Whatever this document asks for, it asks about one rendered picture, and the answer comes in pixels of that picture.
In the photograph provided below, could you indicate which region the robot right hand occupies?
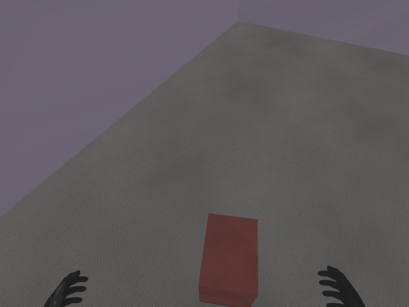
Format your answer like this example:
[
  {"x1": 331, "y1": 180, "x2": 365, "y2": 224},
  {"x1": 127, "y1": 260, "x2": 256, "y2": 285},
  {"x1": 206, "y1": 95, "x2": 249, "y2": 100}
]
[{"x1": 318, "y1": 266, "x2": 365, "y2": 307}]

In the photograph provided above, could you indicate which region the carton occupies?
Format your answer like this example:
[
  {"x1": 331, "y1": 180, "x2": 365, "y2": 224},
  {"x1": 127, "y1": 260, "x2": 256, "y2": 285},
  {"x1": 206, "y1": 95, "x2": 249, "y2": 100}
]
[{"x1": 199, "y1": 213, "x2": 258, "y2": 307}]

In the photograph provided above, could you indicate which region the robot left hand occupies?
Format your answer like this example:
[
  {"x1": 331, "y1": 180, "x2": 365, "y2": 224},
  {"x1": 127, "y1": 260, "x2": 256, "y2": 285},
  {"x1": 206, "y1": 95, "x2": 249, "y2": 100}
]
[{"x1": 44, "y1": 271, "x2": 88, "y2": 307}]

